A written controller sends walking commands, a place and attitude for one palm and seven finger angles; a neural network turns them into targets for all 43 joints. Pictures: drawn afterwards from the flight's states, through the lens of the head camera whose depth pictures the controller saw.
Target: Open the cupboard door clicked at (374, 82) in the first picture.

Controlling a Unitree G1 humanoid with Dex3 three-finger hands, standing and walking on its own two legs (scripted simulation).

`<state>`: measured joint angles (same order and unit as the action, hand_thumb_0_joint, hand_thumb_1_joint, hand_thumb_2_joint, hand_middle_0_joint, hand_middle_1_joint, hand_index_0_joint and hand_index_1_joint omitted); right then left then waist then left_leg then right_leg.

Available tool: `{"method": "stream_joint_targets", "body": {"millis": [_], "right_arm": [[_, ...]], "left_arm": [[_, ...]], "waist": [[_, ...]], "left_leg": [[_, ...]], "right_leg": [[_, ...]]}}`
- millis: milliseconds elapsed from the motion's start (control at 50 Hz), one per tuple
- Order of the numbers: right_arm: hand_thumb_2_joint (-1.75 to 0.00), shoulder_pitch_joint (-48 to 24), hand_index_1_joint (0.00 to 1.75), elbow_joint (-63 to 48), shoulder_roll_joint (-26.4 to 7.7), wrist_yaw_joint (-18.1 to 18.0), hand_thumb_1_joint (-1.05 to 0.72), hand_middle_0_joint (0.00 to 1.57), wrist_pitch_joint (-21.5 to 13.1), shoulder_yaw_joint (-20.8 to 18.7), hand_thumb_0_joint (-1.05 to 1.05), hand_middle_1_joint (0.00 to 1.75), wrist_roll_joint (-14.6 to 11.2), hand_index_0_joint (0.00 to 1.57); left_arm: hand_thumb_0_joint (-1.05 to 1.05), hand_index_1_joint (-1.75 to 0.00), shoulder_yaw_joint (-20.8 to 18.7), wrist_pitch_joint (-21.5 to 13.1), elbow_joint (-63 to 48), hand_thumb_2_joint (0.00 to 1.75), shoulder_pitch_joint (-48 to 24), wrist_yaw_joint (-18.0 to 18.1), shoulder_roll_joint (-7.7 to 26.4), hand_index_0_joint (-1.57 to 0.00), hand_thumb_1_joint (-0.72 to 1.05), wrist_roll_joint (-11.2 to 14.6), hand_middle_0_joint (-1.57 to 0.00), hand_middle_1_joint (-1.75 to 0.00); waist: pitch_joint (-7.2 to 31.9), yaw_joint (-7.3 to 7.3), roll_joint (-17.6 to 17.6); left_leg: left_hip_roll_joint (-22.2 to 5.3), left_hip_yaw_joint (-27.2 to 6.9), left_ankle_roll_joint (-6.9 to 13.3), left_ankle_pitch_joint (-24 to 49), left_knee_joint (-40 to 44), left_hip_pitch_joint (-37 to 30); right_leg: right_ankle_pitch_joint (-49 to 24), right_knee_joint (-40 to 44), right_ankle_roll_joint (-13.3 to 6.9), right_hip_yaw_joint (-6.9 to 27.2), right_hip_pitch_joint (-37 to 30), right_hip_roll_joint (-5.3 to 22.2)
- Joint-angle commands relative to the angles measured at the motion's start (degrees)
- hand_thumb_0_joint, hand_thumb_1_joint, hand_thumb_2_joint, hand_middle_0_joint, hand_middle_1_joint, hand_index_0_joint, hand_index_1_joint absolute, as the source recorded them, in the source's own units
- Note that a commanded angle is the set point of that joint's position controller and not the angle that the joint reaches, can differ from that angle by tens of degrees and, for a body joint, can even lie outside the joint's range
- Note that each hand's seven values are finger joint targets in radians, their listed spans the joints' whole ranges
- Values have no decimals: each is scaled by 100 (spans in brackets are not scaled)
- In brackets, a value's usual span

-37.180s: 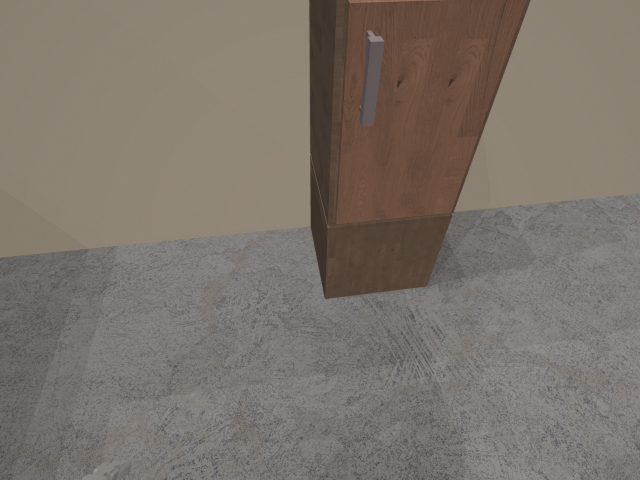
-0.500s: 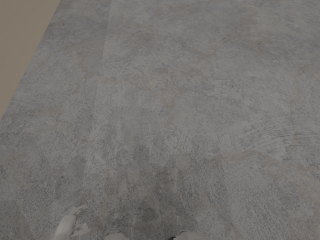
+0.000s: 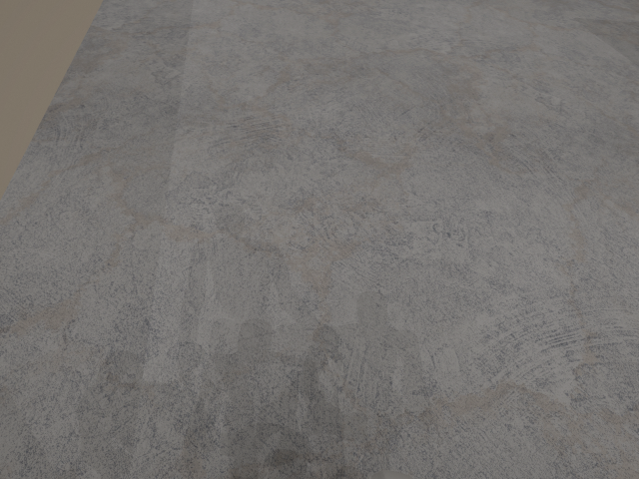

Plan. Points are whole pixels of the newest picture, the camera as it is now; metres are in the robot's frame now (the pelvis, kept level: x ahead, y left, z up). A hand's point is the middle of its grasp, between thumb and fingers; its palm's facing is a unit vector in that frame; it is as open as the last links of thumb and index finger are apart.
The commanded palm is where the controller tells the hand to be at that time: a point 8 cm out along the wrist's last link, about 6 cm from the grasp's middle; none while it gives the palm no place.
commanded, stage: walk to a spot facing it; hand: left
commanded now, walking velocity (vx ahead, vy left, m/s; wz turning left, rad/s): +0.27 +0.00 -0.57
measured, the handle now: out of the picture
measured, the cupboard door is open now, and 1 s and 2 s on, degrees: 39 39 39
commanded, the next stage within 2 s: turn to face it in 0.08 s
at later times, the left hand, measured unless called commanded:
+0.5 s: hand (264, 358) +0.32 +0.12 -0.16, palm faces +0.00 -0.98 -0.18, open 7.2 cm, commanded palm none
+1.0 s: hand (257, 348) +0.34 +0.13 -0.16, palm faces +0.30 -0.91 -0.29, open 7.4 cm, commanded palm none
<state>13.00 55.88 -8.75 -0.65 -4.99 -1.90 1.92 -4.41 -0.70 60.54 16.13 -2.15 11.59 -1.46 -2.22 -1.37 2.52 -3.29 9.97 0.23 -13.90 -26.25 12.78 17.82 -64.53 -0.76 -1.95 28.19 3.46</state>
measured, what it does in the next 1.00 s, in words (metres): walks ahead, turning left: right foot, then left foot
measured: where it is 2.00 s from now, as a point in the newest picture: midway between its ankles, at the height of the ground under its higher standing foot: (361, 433)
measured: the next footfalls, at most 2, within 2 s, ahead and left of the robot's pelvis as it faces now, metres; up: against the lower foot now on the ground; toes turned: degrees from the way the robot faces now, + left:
right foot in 0.22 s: +0.23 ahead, -0.15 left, +0.00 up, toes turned -13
left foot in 0.58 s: +0.34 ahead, +0.06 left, +0.00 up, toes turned +11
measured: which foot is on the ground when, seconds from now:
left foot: down 0.00-0.20, up 0.22-0.56, down 0.58-0.94, up 0.96-1.00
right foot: up 0.00-0.20, down 0.22-0.60, up 0.62-0.92, down 0.94-1.00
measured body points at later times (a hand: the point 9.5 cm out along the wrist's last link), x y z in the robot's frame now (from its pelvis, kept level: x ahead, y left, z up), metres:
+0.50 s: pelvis +0.22 -0.06 +0.00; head +0.25 -0.05 +0.45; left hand +0.32 +0.17 -0.15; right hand +0.22 -0.29 -0.15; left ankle +0.26 +0.07 -0.70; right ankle +0.19 -0.14 -0.74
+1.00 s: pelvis +0.30 -0.10 -0.01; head +0.35 -0.10 +0.44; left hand +0.32 +0.18 -0.14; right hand +0.45 -0.34 -0.16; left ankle +0.29 +0.04 -0.71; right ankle +0.34 -0.23 -0.74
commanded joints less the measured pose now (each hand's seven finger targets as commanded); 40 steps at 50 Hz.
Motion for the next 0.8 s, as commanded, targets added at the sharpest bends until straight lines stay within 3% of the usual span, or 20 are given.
{"method": "stream_joint_targets", "body": {"millis": [0,100,140,160,180,200,220,240,280,320,400,480,520,540,560,580,600,640,680,780], "right_arm": [[-90,762,30,47,-1003,-21,-90,20,-11,-251,0,30,-16,20],[-90,802,30,61,-1144,12,-90,20,118,-312,0,30,21,20],[-90,678,30,25,-1207,1,-90,20,162,-302,0,30,10,20],[-90,602,30,8,-1156,6,-90,20,168,-258,0,30,-31,20],[-90,623,30,-122,-740,53,-90,20,142,-157,0,30,-143,20],[-90,625,30,-239,-656,57,-90,20,170,-137,0,30,-200,20],[-90,565,30,-138,-745,27,-90,20,222,-158,0,30,-184,20],[-90,444,30,-34,-598,19,-90,20,232,-142,0,30,-188,20],[-90,630,30,188,-528,-15,-90,20,376,-125,0,30,-109,20],[-90,975,30,376,-272,6,-90,20,465,-68,0,30,-101,20],[-90,831,30,339,-120,58,-90,20,491,-14,0,30,-129,20],[-90,380,30,92,-237,86,-90,20,481,-18,0,30,-105,20],[-90,605,30,97,-451,102,-90,20,481,-77,0,30,-72,20],[-90,905,30,139,-735,93,-90,20,461,-156,0,30,-38,20],[-90,1169,30,101,-1298,43,-90,20,435,-269,0,30,16,20],[-90,1282,30,118,-1551,-48,-90,20,475,-325,0,30,-4,20],[-90,1143,30,54,-1564,-71,-90,20,491,-346,0,30,-3,20],[-90,772,30,-70,-1350,-129,-90,20,439,-302,0,30,-8,20],[-90,482,30,-185,-1281,-141,-90,20,404,-281,0,30,-32,20],[-90,193,30,-365,-1490,-91,-90,20,475,-393,0,30,-24,20]], "left_arm": [[0,-30,21,-70,-663,90,-406,-70,24,-20,90,-8,-20,-30],[0,-30,-65,-48,-836,90,-735,-110,162,-20,90,-26,-20,-30],[0,-30,-133,-68,-743,90,-300,-104,343,-20,90,-32,-20,-30],[0,-30,-189,-142,-466,90,542,-61,572,-20,90,-58,-20,-30],[0,-30,-345,-251,-245,90,1370,61,1238,-20,90,-113,-20,-30],[0,-30,-361,-255,-174,90,1574,164,1558,-20,90,52,-20,-30],[0,-30,-305,-227,-247,90,1090,243,1377,-20,90,108,-20,-30],[0,-30,-191,-206,-365,90,513,280,1123,-20,90,101,-20,-30],[0,-30,-29,-214,-538,90,-201,299,687,-20,90,61,-20,-30],[0,-30,59,-268,-513,90,-408,298,507,-20,90,32,-20,-30],[0,-30,45,-260,-392,90,-387,292,580,-20,90,52,-20,-30],[0,-30,-52,-169,-406,90,-226,322,697,-20,90,67,-20,-30],[0,-30,-72,-112,-461,90,-309,332,713,-20,90,81,-20,-30],[0,-30,-72,-66,-535,90,-269,327,634,-20,90,94,-20,-30],[0,-30,-36,-17,-697,90,-154,320,368,-20,90,161,-20,-30],[0,-30,11,44,-890,90,-449,339,408,-20,90,145,-20,-30],[0,-30,9,88,-1075,90,-740,339,482,-20,90,97,-20,-30],[0,-30,-62,100,-1021,90,-968,309,422,-20,90,37,-20,-30],[0,-30,-65,144,-985,90,-796,288,407,-20,90,46,-20,-30],[0,-30,-40,204,-1082,90,-724,275,388,-20,90,62,-20,-30]], "waist": [[71,236,-1060],[-147,229,-965],[27,-78,-696],[385,-467,-200],[965,-770,1559],[1302,-663,1948],[901,-481,1068],[553,-266,617],[291,137,528],[275,376,399],[289,318,412],[284,140,473],[288,340,307],[524,442,-398],[737,518,-1948],[946,676,-2034],[640,594,-1318],[525,454,-1329],[627,291,-1084],[823,298,-998]], "left_leg": [[-1436,-374,496,1052,1463,-375],[-1588,-56,439,554,1129,-385],[-1504,194,283,1223,180,-264],[-1090,449,101,1783,-1162,201],[-275,723,-177,93,-3149,1726],[73,-125,-228,-2161,-4473,2246],[-243,-788,-166,-1886,-4743,2437],[-474,-854,-206,-1514,-4675,2255],[-604,-978,-258,-1024,-4207,1669],[-486,-852,-272,-706,-3623,1213],[-254,-417,-370,-439,-2247,1225],[-139,-211,-327,-150,-1244,1197],[-69,-258,-223,609,-528,495],[-328,-755,5,1822,-196,-161],[-1580,-2632,784,3703,107,-824],[-2195,-3503,1425,4163,460,-866],[-2090,-3343,1457,2959,549,-469],[-1725,-3203,1186,2641,602,-270],[-1364,-2576,960,2701,558,-299],[-1077,-2348,874,2052,493,-235]], "right_leg": [[-372,1463,95,-201,153,242],[-614,2447,29,-534,-280,65],[-605,2910,-109,-667,-1201,-126],[-674,3271,-277,-524,-2432,-245],[-1085,3997,-796,1742,-3801,1287],[-1728,4834,-1272,3049,-3868,2248],[-1490,4917,-1350,2565,-3569,2185],[-858,5049,-1226,2145,-2569,2095],[-1303,5145,-880,1049,-1532,1800],[-2063,5147,-746,247,-1219,1543],[-3318,4745,-684,-486,-1902,1399],[-3658,4135,-532,-679,-2438,1479],[-3131,3464,-269,-881,-2115,1375],[-2323,2659,-3,-1012,-1657,1116],[406,1475,416,-1140,-491,371],[2404,302,454,-395,-148,-20],[2053,-123,377,48,-6,88],[1324,-419,463,221,462,176],[797,-173,522,279,323,143],[838,1292,570,85,-281,-84]]}}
